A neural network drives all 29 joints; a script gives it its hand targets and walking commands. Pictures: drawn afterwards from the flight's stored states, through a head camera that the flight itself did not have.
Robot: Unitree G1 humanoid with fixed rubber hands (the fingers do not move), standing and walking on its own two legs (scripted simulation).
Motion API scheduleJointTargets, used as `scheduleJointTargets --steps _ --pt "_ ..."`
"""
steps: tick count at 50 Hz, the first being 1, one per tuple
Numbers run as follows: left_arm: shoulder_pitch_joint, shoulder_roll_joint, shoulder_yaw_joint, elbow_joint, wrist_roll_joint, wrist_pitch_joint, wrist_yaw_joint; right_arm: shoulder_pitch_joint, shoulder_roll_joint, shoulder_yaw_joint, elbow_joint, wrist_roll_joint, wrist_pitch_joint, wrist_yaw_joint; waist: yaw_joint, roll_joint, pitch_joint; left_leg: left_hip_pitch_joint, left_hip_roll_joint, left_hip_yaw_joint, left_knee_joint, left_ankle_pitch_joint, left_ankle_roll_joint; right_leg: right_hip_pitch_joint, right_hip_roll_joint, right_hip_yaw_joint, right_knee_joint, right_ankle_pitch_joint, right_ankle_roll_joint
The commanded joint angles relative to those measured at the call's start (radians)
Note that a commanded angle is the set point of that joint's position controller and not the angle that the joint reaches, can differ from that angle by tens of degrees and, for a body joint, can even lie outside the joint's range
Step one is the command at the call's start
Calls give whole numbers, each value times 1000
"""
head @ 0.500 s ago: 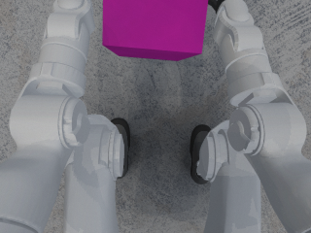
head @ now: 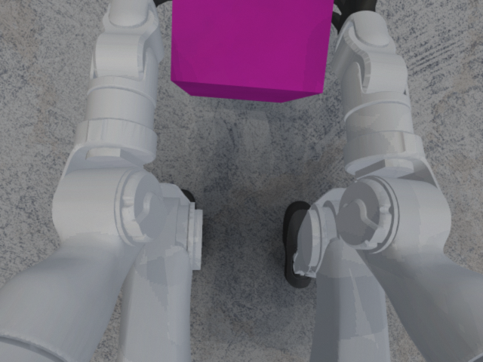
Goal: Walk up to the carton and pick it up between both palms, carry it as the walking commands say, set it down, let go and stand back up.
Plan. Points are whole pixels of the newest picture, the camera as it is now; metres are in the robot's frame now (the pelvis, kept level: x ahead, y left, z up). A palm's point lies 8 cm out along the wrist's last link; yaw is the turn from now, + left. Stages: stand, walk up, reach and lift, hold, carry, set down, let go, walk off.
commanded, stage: reach and lift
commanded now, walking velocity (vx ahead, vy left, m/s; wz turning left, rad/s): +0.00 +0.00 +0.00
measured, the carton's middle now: (246, 16) +0.56 +0.05 -0.18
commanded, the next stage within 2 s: none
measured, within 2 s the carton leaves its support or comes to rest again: neither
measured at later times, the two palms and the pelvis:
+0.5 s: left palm out of the picture +0.53 +0.17 -0.05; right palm (384, 13) +0.53 -0.09 -0.05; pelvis +0.01 +0.00 +0.04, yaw +2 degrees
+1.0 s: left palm out of the picture +0.51 +0.17 +0.03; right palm (436, 0) +0.51 -0.09 +0.03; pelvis +0.00 +0.00 +0.09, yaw +2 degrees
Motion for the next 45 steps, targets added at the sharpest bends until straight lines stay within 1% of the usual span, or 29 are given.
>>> scheduleJointTargets --steps 1,3,5,6,7,9,10,13,14,17,18,19,20,21,22,24,28,29,32,34,35,36,37,39,40,41,42,44,45 --pt "-511 -1012 -417 5 -128 -7 -285 -584 948 394 -3 92 -14 276 -24 121 -1190 807 -104 211 -188 215 17 428 149 -182 -179 206 -67" --pt "-512 -1021 -423 -13 -123 -7 -281 -567 982 404 -14 94 -11 281 -19 121 -1210 825 -106 216 -198 249 16 446 151 -177 -192 230 -65" --pt "-501 -1054 -448 -22 -139 -8 -275 -581 982 421 -49 97 -15 280 -36 127 -1243 854 -106 208 -200 283 16 443 147 -176 -200 250 -62" --pt "-504 -1060 -472 -41 -141 -9 -269 -570 988 438 -56 107 -16 280 -33 132 -1287 887 -104 211 -198 314 13 463 147 -172 -198 274 -62" --pt "-495 -1055 -470 -31 -140 -10 -267 -566 988 444 -57 106 -15 279 -40 123 -1286 886 -107 214 -199 320 9 460 149 -173 -207 276 -57" --pt "-455 -1076 -481 -23 -142 -7 -259 -585 985 481 -105 118 -18 279 -29 119 -1308 898 -110 209 -209 341 11 492 143 -170 -209 295 -50" --pt "-436 -1083 -475 -11 -138 -7 -256 -584 995 489 -107 117 -16 280 -28 90 -1307 899 -111 209 -216 348 15 492 145 -175 -218 297 -44" --pt "-395 -1095 -480 13 -131 -1 -251 -586 1000 513 -132 129 -14 278 -23 91 -1305 906 -117 209 -229 355 13 490 148 -178 -229 298 -40" --pt "-420 -1105 -493 -13 -141 -3 -250 -584 1024 524 -154 134 -13 277 -24 77 -1331 909 -116 211 -234 361 13 518 150 -177 -238 312 -36" --pt "-410 -1088 -468 -12 -125 3 -251 -524 1045 503 -102 110 8 278 -24 64 -1317 877 -123 220 -253 316 14 550 153 -168 -260 292 -37" --pt "-408 -1087 -462 -9 -120 2 -254 -485 1040 485 -76 88 14 277 -43 38 -1302 861 -125 218 -264 299 15 557 158 -179 -277 282 -38" --pt "-409 -1078 -458 -6 -109 5 -254 -494 1056 481 -87 95 12 278 -8 71 -1302 861 -124 225 -272 290 15 561 157 -162 -275 278 -40" --pt "-411 -1104 -458 -19 -114 5 -253 -484 1072 483 -81 90 17 282 -23 60 -1301 860 -126 222 -281 285 13 567 162 -168 -288 279 -39" --pt "-404 -1093 -441 -10 -107 8 -256 -481 1077 477 -84 84 20 282 -17 54 -1280 856 -127 222 -293 276 16 556 163 -173 -298 270 -37" --pt "-403 -1099 -443 -11 -105 9 -256 -483 1061 464 -82 77 20 284 -23 77 -1264 844 -126 220 -297 271 15 549 161 -165 -302 265 -40" --pt "-394 -1105 -433 -2 -91 15 -257 -499 1060 458 -88 71 20 283 -12 85 -1257 863 -130 219 -315 263 13 542 162 -169 -316 245 -40" --pt "-396 -1131 -423 9 -77 22 -258 -513 1051 445 -95 56 23 286 -33 84 -1261 876 -132 218 -341 230 15 547 166 -175 -351 217 -45" --pt "-391 -1134 -410 19 -76 27 -259 -524 1052 434 -99 58 26 285 -24 98 -1249 877 -134 220 -352 210 16 545 166 -173 -363 199 -46" --pt "-394 -1132 -392 30 -57 35 -259 -513 1045 412 -84 38 36 291 -30 96 -1235 881 -134 219 -377 180 17 542 165 -179 -381 170 -49" --pt "-389 -1130 -386 38 -54 43 -260 -502 1051 403 -66 34 48 300 -39 83 -1248 901 -136 217 -393 156 18 546 165 -181 -398 156 -48" --pt "-393 -1133 -369 51 -48 50 -261 -494 1044 379 -52 23 55 303 -50 96 -1228 880 -138 217 -399 136 21 540 164 -177 -407 141 -53" --pt "-403 -1128 -348 57 -35 52 -262 -484 1038 360 -35 7 57 304 -40 95 -1214 880 -140 213 -411 117 21 531 165 -180 -410 128 -53" --pt "-396 -1133 -345 60 -29 51 -262 -472 1051 359 -31 6 59 309 -45 83 -1211 897 -137 213 -420 119 22 526 167 -189 -421 125 -52" --pt "-384 -1153 -355 34 -39 55 -257 -482 1071 372 -70 23 61 314 -38 105 -1252 924 -143 212 -433 145 19 558 164 -184 -430 149 -55" --pt "-409 -1150 -355 30 -37 56 -256 -490 1075 371 -52 19 64 319 -32 102 -1264 946 -141 213 -437 155 20 550 165 -185 -430 153 -51" --pt "-374 -1167 -357 48 -38 61 -257 -484 1062 365 -51 19 66 324 -49 108 -1248 961 -138 213 -437 173 22 535 163 -187 -439 158 -53" --pt "-374 -1168 -358 46 -36 62 -256 -475 1064 362 -52 17 67 329 -39 124 -1250 981 -139 213 -448 173 19 522 162 -182 -437 156 -52" --pt "-370 -1182 -375 19 -42 64 -254 -474 1077 393 -83 28 70 334 -43 111 -1314 1009 -142 212 -453 195 16 564 164 -186 -450 175 -51" --pt "-368 -1192 -390 16 -56 66 -253 -491 1071 401 -96 38 68 336 -43 121 -1319 1023 -142 206 -456 199 17 571 162 -184 -451 185 -50"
